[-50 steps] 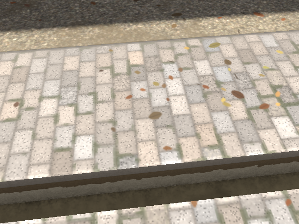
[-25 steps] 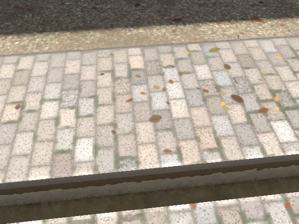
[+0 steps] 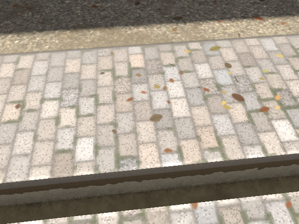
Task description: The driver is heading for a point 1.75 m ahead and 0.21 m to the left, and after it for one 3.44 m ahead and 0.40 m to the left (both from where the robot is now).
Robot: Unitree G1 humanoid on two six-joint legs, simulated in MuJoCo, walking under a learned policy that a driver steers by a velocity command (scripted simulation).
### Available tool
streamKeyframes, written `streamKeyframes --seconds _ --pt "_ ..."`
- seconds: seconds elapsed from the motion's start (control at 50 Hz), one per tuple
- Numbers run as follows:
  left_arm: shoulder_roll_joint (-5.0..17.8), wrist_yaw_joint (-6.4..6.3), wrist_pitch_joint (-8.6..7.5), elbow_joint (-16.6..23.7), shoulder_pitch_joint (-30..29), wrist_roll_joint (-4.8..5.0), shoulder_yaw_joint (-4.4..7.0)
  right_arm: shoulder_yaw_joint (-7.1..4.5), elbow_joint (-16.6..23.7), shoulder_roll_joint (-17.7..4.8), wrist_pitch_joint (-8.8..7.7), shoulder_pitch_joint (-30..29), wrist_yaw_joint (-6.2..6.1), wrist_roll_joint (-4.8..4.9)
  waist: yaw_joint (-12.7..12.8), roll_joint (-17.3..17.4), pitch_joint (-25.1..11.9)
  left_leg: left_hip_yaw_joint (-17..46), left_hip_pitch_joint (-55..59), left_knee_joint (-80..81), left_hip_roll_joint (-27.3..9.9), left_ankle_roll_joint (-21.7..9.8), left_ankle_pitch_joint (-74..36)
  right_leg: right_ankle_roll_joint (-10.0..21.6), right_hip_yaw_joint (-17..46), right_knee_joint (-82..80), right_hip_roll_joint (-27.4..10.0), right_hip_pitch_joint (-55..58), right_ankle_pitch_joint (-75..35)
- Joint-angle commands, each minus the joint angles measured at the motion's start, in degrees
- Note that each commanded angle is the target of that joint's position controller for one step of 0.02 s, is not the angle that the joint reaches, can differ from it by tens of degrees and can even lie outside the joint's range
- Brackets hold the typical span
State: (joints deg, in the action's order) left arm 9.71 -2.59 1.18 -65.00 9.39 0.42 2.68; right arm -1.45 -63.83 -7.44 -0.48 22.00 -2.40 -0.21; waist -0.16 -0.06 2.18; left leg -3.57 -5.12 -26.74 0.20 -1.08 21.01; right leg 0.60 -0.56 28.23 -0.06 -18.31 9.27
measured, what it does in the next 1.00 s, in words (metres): steps on the spot: right foot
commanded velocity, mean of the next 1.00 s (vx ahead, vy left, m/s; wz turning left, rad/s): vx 0.07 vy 0.00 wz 0.00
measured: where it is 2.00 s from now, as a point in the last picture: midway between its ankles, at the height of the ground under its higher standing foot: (171, 188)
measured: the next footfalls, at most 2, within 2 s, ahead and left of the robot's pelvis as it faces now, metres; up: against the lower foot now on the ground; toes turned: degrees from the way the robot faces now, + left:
right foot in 1.00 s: +0.18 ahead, -0.15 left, +0.00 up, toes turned -3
left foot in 1.46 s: +0.45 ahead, +0.09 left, +0.00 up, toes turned +3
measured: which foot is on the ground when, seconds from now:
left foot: down 0.00-1.00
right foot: down 0.00-0.76, up 0.78-0.98, down 1.00-1.00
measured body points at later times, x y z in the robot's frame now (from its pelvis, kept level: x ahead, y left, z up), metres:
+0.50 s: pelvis +0.00 +0.00 +0.00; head +0.02 +0.00 +0.45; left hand +0.04 +0.24 -0.16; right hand -0.06 -0.21 -0.16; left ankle -0.07 +0.10 -0.73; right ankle +0.06 -0.11 -0.73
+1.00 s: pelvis +0.09 -0.04 -0.02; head +0.10 -0.05 +0.43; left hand +0.18 +0.23 -0.14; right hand -0.02 -0.27 -0.16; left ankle -0.07 +0.10 -0.73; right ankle +0.14 -0.14 -0.74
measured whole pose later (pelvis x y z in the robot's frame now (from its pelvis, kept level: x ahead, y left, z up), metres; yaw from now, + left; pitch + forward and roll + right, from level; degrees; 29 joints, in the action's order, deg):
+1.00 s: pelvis +0.09 -0.04 -0.02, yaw +1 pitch +1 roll +0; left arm 12.8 1.3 -4.8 -60.4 7.5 2.3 4.2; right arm -3.1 -61.3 -11.4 -2.8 30.6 -1.4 1.2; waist -1.8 2.7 0.9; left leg -1.8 -0.4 -29.5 -3.5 0.8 28.6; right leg 4.3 -5.0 36.4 -1.3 -22.7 16.2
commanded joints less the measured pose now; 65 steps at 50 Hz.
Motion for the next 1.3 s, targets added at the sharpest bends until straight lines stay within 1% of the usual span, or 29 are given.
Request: streamKeyframes --seconds 0.02,0.68,0.7,0.72,0.74,0.76,0.78,0.8,0.82,0.84,0.86,0.88,0.9,0.92,0.94,0.96,0.98,1.0,1.02,1.04,1.06,1.08,1.1,1.12,1.14,1.16,1.2,1.26,1.3 --pt "5.08 -0.16 -0.29 1.24 1.31 0.02 0.68 -0.64 0.00 -4.24 -0.10 6.69 -0.12 0.01 0.01 0.53 1.19 2.76 -11.64 7.26 -2.87 -1.01 -7.19 3.03 3.06 -2.09 -2.40 9.83 -8.73" --pt "4.72 -0.26 -0.22 0.78 2.98 0.18 0.44 -0.53 0.52 -3.70 -0.26 9.36 -0.02 0.07 0.04 0.57 1.88 2.94 -11.29 7.61 -2.76 -1.20 -8.65 2.58 2.87 -1.62 -2.35 9.71 -9.50" --pt "4.21 -0.25 -0.12 0.36 3.82 0.16 0.32 -0.57 -0.03 -3.54 -0.19 10.61 -0.07 0.13 -0.09 1.06 0.82 2.96 -10.88 8.36 -2.64 -1.66 -2.38 2.54 1.80 -0.97 -1.41 9.94 -3.53" --pt "4.37 -0.28 -0.05 0.45 3.67 0.38 0.45 -0.97 -0.09 -4.60 -0.07 11.00 -0.22 0.45 -0.28 2.29 2.00 4.30 -11.69 9.55 -3.14 -3.01 6.82 2.42 0.06 1.15 0.29 8.02 5.56" --pt "4.87 -0.26 -0.24 0.97 2.76 0.67 0.73 -1.63 0.65 -6.65 -0.06 10.59 -0.47 0.82 -0.83 4.69 3.97 7.87 -11.69 11.47 -5.27 -5.44 16.52 2.26 -2.26 4.94 2.31 3.27 14.89" --pt "5.21 -0.01 -0.89 2.56 -0.39 0.87 0.87 -2.16 1.40 -8.55 -0.36 11.14 -0.70 1.22 -2.19 7.03 6.86 14.40 -10.06 15.36 -10.14 -8.52 24.39 2.29 -3.89 9.58 3.02 -4.25 18.10" --pt "4.97 0.52 -1.93 4.52 -3.92 1.18 0.75 -2.96 2.21 -10.97 -0.96 10.38 -0.81 1.47 -2.97 9.61 10.32 21.77 -7.97 19.14 -16.72 -11.59 26.20 2.88 -3.88 14.86 1.08 -11.57 15.25" --pt "4.84 1.09 -2.97 5.78 -6.33 1.33 0.68 -3.39 2.56 -11.67 -1.72 10.39 -0.83 1.11 -3.68 9.67 12.56 25.80 -5.02 20.32 -20.69 -13.63 22.55 3.43 -1.81 20.10 -1.79 -18.42 15.68" --pt "5.10 1.58 -3.77 6.41 -6.96 1.55 0.84 -3.30 2.71 -10.85 -2.51 10.77 -0.62 0.58 -3.61 7.93 13.41 26.65 -0.17 19.55 -21.98 -14.35 16.21 3.74 -0.07 24.47 -3.88 -25.08 17.52" --pt "5.13 2.04 -4.49 6.65 -6.47 1.75 0.94 -3.16 2.68 -9.90 -3.03 11.06 -0.31 0.69 -3.18 6.95 12.98 25.15 4.52 17.98 -21.67 -13.97 10.31 3.84 0.78 26.03 -5.37 -29.37 18.08" --pt "5.50 2.47 -5.24 7.20 -6.87 1.97 0.99 -3.03 2.89 -9.32 -3.23 10.98 0.01 1.16 -3.11 5.90 12.18 22.42 7.01 17.05 -20.62 -12.77 5.09 3.85 0.75 23.71 -6.19 -30.02 17.52" --pt "5.71 2.99 -5.91 7.83 -7.86 2.00 1.01 -2.79 3.37 -8.80 -3.16 10.42 0.27 1.33 -3.13 5.00 11.00 19.05 6.90 16.63 -18.81 -11.39 1.53 3.70 -0.29 19.57 -6.05 -27.07 16.26" --pt "4.98 3.47 -6.31 7.94 -8.18 1.90 0.88 -2.79 3.74 -9.30 -2.95 9.95 0.51 1.25 -3.04 5.28 9.94 15.89 4.42 16.07 -16.81 -10.42 -0.48 3.41 -2.29 16.14 -4.83 -21.74 14.80" --pt "4.20 3.94 -6.49 7.41 -6.59 1.90 0.74 -2.86 4.27 -10.26 -2.67 8.94 0.73 1.18 -2.16 5.75 8.90 12.94 -0.39 14.95 -15.00 -9.64 -1.67 3.18 -4.57 13.21 -2.98 -14.10 12.97" --pt "4.18 4.33 -6.42 5.97 -2.31 2.13 0.97 -2.90 4.72 -10.88 -2.50 7.77 0.89 1.23 0.20 6.12 7.43 10.50 -5.76 12.34 -13.45 -8.93 -3.50 2.98 -6.66 9.96 -0.71 -4.61 8.81" --pt "5.33 4.36 -6.23 4.17 3.25 2.12 1.83 -2.90 5.04 -11.67 -2.65 7.07 0.97 1.30 3.08 6.34 4.72 8.72 -10.33 7.91 -12.05 -8.22 -11.49 2.95 -9.03 8.02 2.50 5.76 4.26" --pt "7.52 4.06 -5.98 2.02 10.36 2.02 3.19 -2.81 5.45 -12.25 -2.92 6.08 1.04 1.43 6.66 5.84 1.04 6.30 -12.98 -0.24 -10.01 -6.82 -21.99 3.59 -9.50 6.49 4.44 14.81 3.32" --pt "11.78 3.50 -5.91 0.40 19.34 1.81 4.79 -2.17 6.50 -10.81 -3.46 3.40 1.29 1.68 11.44 0.52 -3.48 1.31 -19.36 -17.59 -6.02 -2.98 -26.19 6.67 1.26 2.23 -2.56 24.70 6.99" --pt "17.57 3.18 -6.10 0.24 25.99 0.75 5.22 -0.57 9.03 -4.32 -4.78 4.43 1.38 1.28 10.26 -16.44 -10.50 0.56 -32.14 -41.55 1.97 0.72 2.97 15.32 33.46 -11.34 -19.46 33.54 16.43" --pt "13.69 3.62 -7.01 0.07 22.99 0.02 3.62 -0.92 10.11 -4.73 -6.20 2.90 1.60 3.44 8.43 -14.15 -10.18 10.48 -38.42 -52.21 1.84 -0.68 8.04 18.19 47.79 -19.08 -23.26 31.42 24.00" --pt "11.23 3.76 -7.81 1.78 16.89 0.44 2.62 -1.27 11.76 -6.83 -6.78 -0.79 2.05 4.77 6.36 -9.76 -2.75 10.59 -44.01 -55.05 -1.86 -2.61 4.36 16.36 41.29 -18.33 -23.18 26.31 25.41" --pt "8.47 4.08 -8.07 3.11 11.95 0.34 1.56 -1.58 12.39 -8.40 -6.99 -2.96 2.17 4.20 4.83 -4.74 0.20 9.57 -43.15 -53.92 -4.74 -3.89 -1.31 13.87 32.45 -17.56 -20.71 20.88 19.91" --pt "7.46 4.38 -8.09 4.11 8.45 -0.07 0.82 -2.18 11.86 -8.74 -6.76 -2.26 1.90 3.07 2.60 -2.20 1.21 8.80 -39.76 -49.87 -6.98 -4.20 -6.19 11.89 24.50 -18.04 -17.67 15.32 13.45" --pt "6.50 4.36 -7.98 4.54 7.00 -0.50 0.26 -2.77 11.48 -9.28 -6.06 -0.72 1.84 2.41 0.71 -3.00 1.47 8.43 -35.42 -46.34 -8.45 -4.16 -8.47 10.46 18.38 -18.90 -14.80 11.10 9.10" --pt "5.89 4.27 -7.69 4.50 7.35 -0.62 -0.09 -3.08 11.27 -9.07 -5.27 0.52 2.06 2.35 -0.25 -3.60 1.57 7.92 -32.81 -43.94 -8.87 -3.85 -9.41 9.94 14.84 -19.74 -13.18 8.99 6.23" --pt "5.98 3.90 -7.65 4.33 8.53 -0.49 -0.32 -3.29 11.64 -9.07 -4.63 -0.05 2.23 2.41 -0.65 -3.54 2.39 7.29 -32.45 -41.56 -9.14 -3.24 -10.02 9.94 12.43 -20.60 -12.42 7.81 3.22" --pt "7.82 2.92 -7.69 4.05 11.04 -0.59 -0.36 -3.38 13.62 -9.01 -3.99 -4.90 2.00 1.77 -0.33 -2.63 4.02 6.35 -35.72 -35.36 -9.56 -1.76 -13.25 10.55 9.96 -22.04 -12.52 8.10 -1.56" --pt "9.81 1.81 -7.08 4.52 12.73 -1.02 -0.14 -2.81 16.90 -8.04 -4.25 -13.61 2.11 0.98 1.29 -1.83 4.58 5.34 -37.94 -22.10 -9.15 -0.60 -20.86 10.20 6.75 -21.77 -12.16 9.96 -9.00" --pt "10.61 1.31 -6.88 5.22 12.50 -0.61 -0.10 -2.64 19.21 -8.22 -4.83 -19.91 2.88 0.90 2.79 -1.61 4.36 3.66 -34.73 -14.10 -7.23 -0.18 -25.62 9.25 3.86 -21.84 -10.44 9.62 -13.30"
